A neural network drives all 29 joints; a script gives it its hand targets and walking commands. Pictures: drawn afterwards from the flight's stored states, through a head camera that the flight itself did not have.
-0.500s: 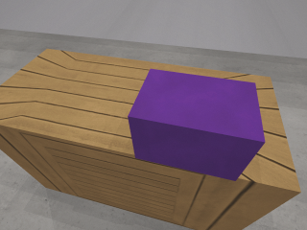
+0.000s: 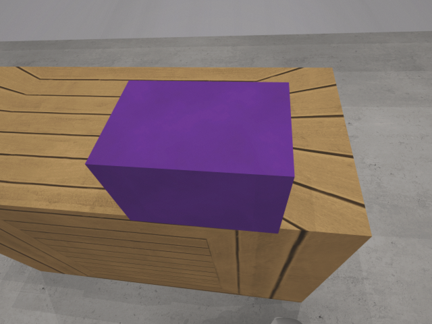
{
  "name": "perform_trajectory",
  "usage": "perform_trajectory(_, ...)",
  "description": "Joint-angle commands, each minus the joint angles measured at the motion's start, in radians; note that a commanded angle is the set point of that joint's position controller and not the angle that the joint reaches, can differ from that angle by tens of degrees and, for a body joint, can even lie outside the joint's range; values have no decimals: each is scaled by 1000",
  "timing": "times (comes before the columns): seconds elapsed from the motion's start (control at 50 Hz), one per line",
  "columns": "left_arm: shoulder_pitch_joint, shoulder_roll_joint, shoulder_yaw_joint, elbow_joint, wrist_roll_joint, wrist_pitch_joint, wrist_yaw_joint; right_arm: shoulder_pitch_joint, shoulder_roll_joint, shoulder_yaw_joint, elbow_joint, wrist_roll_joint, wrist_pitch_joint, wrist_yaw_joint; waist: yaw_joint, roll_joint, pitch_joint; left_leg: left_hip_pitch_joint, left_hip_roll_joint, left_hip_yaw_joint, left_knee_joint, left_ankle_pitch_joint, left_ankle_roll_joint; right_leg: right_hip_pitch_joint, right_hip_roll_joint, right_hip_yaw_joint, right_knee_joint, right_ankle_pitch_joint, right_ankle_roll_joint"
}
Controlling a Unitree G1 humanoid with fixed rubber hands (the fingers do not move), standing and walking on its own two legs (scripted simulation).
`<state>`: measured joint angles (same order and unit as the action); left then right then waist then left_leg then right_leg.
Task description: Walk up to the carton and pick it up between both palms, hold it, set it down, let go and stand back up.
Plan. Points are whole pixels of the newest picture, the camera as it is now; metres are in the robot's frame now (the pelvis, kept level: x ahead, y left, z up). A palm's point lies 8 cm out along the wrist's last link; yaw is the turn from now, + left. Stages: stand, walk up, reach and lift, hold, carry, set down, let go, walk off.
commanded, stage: walk up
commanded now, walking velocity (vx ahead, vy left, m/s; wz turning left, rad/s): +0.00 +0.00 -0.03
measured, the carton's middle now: (203, 156) +0.41 +0.03 +0.07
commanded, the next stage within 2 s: none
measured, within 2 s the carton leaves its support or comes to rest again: neither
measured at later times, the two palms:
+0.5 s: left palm out of the picture -0.04 +0.26 -0.11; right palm out of the picture +0.10 -0.24 -0.12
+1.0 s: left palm out of the picture +0.08 +0.28 -0.13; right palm out of the picture +0.02 -0.19 -0.12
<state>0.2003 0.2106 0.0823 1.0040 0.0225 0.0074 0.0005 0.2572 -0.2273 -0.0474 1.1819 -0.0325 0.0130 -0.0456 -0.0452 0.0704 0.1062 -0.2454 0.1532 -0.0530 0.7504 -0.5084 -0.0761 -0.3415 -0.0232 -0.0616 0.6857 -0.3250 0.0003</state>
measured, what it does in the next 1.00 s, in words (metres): steps on the spot: left foot, then right foot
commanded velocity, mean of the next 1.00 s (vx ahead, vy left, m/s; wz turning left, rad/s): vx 0.00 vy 0.03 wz -0.07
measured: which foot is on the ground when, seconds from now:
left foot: up 0.00-0.54, down 0.56-1.00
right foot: down 0.00-0.58, up 0.60-0.96, down 0.98-1.00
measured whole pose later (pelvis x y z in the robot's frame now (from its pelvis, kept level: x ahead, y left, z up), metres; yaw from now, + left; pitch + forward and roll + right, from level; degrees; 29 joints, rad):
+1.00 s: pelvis +0.00 +0.05 +0.01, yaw -5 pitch -1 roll +1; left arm 0.19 0.21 0.06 1.01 0.00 0.04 0.02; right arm 0.17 -0.16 -0.02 1.10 -0.02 -0.01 -0.02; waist -0.02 -0.05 0.07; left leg -0.25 0.06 0.06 0.54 -0.27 -0.04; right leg -0.21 -0.04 0.00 0.51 -0.29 0.03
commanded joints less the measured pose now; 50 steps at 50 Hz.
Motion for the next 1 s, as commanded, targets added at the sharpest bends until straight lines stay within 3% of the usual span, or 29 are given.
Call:
perform_trajectory(0.0,120,119,-7,-42,5,-24,23,-48,-22,0,-62,18,26,15,67,-257,-101,-184,-77,-6,239,-44,66,209,-314,375,-380,538,-167)
perform_trajectory(0.02,89,117,-16,-57,1,-28,30,-13,-10,3,-39,15,23,16,44,-244,-102,-150,-71,-4,207,-28,72,205,-292,298,-355,661,-151)
perform_trajectory(0.04,83,103,-26,-64,3,-32,31,18,-2,3,-28,12,28,14,30,-244,-100,-113,-78,-4,171,-10,75,192,-288,270,-342,767,-153)
perform_trajectory(0.1,108,98,-37,-52,11,-36,31,18,-28,-6,-33,17,41,7,34,-291,-105,-65,-109,24,47,26,77,197,-262,267,-341,724,-176)
perform_trajectory(0.16,150,122,-35,-42,14,-27,42,-15,-53,-20,-57,24,45,0,62,-246,-104,-99,-122,28,3,41,79,244,-305,354,-345,689,-212)
perform_trajectory(0.22,280,186,-10,3,22,-14,75,-35,-97,-47,-72,-13,60,6,110,-88,-87,-280,-95,13,191,44,53,338,-496,605,-393,628,-258)
perform_trajectory(0.24,285,193,-6,10,21,-13,80,-65,-92,-49,-84,-17,61,10,115,-70,-93,-302,-89,-5,246,46,49,335,-506,615,-388,633,-268)
perform_trajectory(0.32,237,163,-2,11,27,-16,78,-172,-64,-43,-155,-8,60,31,111,-106,-80,-292,-80,-40,280,92,33,247,-406,455,-381,535,-220)
perform_trajectory(0.4,171,132,0,9,36,-18,56,-151,-27,-26,-169,16,57,46,91,-288,-73,-162,-103,9,41,110,24,164,-281,321,-398,343,-161)
perform_trajectory(0.44,147,144,5,4,35,-15,47,-109,-25,-19,-160,24,51,47,84,-359,-86,-58,-129,61,-91,111,28,133,-248,262,-372,379,-138)
perform_trajectory(0.48,159,156,11,10,31,-9,39,-73,-34,-18,-151,33,40,44,84,-371,-107,27,-151,110,-242,196,33,126,-236,225,-309,457,-115)
perform_trajectory(0.5,159,139,6,12,22,-6,33,-46,-26,-14,-139,38,28,39,66,-342,-127,127,-157,129,-380,333,40,90,-200,184,-253,415,-78)
perform_trajectory(0.52,183,88,-8,25,6,-7,27,-24,-42,-12,-134,36,6,34,53,-272,-164,254,-112,86,-434,462,38,30,-125,123,-196,289,-20)
perform_trajectory(0.54,223,18,-29,44,-8,-4,29,6,-91,-13,-137,25,-19,33,39,-121,-182,352,41,-71,-460,475,54,-93,-33,41,-105,26,24)
perform_trajectory(0.56,239,-5,-40,42,-3,5,39,12,-154,-14,-161,21,-32,33,29,32,-155,287,240,-277,-507,491,115,-165,-10,28,10,-215,35)
perform_trajectory(0.58,239,31,-32,37,-17,30,46,1,-186,-21,-145,12,-26,31,-3,113,-152,78,295,-328,-574,153,218,-49,-49,96,107,-252,24)
perform_trajectory(0.6,177,93,-11,10,-11,40,38,-78,-203,-33,-168,6,-21,24,5,102,-41,20,295,-365,-614,28,222,-113,-44,89,191,-227,36)
perform_trajectory(0.62,157,96,-4,8,7,40,27,-90,-194,-26,-171,10,-25,22,16,90,-11,45,266,-328,-632,-3,199,-156,-63,119,209,-173,28)
perform_trajectory(0.66,193,67,-5,25,9,37,12,-140,-140,-10,-190,13,-35,20,60,127,18,38,192,-215,-593,255,165,-144,-75,131,199,-87,29)
perform_trajectory(0.72,187,92,13,14,6,45,12,-70,-129,-20,-163,11,-47,14,48,151,-44,112,211,-166,-474,719,211,-149,-48,105,306,-86,40)
perform_trajectory(0.74,179,95,15,10,3,49,14,-59,-112,-16,-160,9,-49,11,50,157,-63,123,208,-143,-453,809,222,-145,-48,110,319,-84,45)
perform_trajectory(0.78,162,71,8,5,-8,53,15,-81,-71,0,-159,4,-53,12,60,194,-86,100,159,-75,-444,803,222,-96,-44,105,274,-72,54)
perform_trajectory(0.82,139,39,-6,-3,-22,56,18,-112,-47,11,-156,1,-52,18,63,245,-93,59,98,-19,-446,697,216,-17,-29,76,139,-78,55)
perform_trajectory(0.86,112,23,-15,-16,-23,50,18,-96,-63,5,-133,7,-41,20,50,288,-92,40,56,1,-431,646,222,50,6,36,6,-93,43)
perform_trajectory(0.9,120,25,-16,-13,-24,38,22,-75,-85,-1,-116,11,-31,17,50,259,-108,49,67,-19,-383,707,225,123,23,7,-150,-14,31)
perform_trajectory(0.92,156,30,-16,0,-26,27,25,-78,-96,-4,-114,17,-25,15,71,198,-120,35,71,-21,-346,733,205,202,16,7,-305,144,23)
perform_trajectory(0.94,181,68,-10,11,-20,11,31,-77,-100,-9,-117,23,-23,17,78,114,-144,19,55,-20,-308,708,167,284,-23,47,-376,271,21)
perform_trajectory(0.96,189,122,1,11,-12,-6,36,-60,-79,-8,-123,30,-24,18,66,-6,-168,-27,20,8,-267,617,121,349,-110,110,-351,408,15)
perform_trajectory(0.98,177,172,7,-2,-15,-15,37,-33,-35,-2,-130,32,-19,15,41,-163,-190,-81,-42,67,-231,376,79,375,-229,197,-342,605,-14)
